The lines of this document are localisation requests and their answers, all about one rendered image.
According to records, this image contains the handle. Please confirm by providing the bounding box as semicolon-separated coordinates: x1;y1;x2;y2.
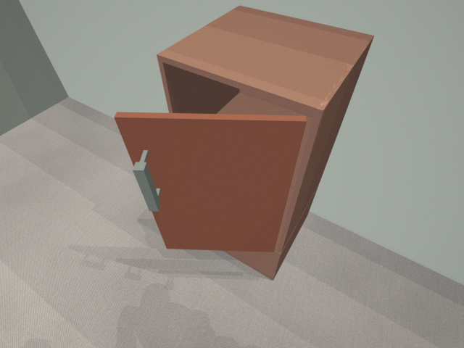
133;150;161;212

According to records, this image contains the cupboard door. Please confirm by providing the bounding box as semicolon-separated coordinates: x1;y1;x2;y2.
115;112;307;252

